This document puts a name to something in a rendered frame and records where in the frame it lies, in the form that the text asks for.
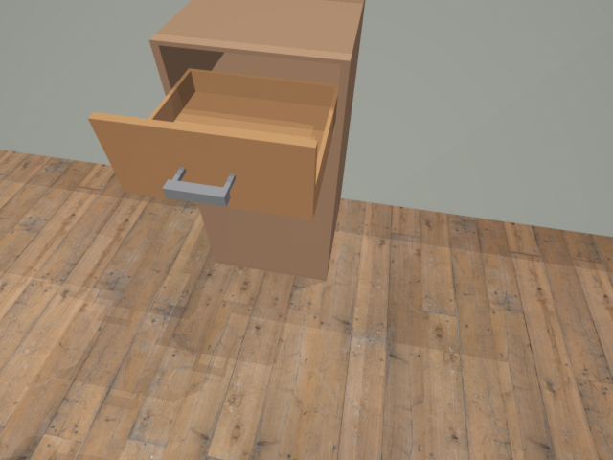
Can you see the drawer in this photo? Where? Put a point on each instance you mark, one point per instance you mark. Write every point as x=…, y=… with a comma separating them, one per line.
x=273, y=134

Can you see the handle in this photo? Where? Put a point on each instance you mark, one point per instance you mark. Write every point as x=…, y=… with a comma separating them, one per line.
x=200, y=193

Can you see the cabinet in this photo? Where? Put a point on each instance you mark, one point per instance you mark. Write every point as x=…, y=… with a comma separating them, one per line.
x=300, y=40

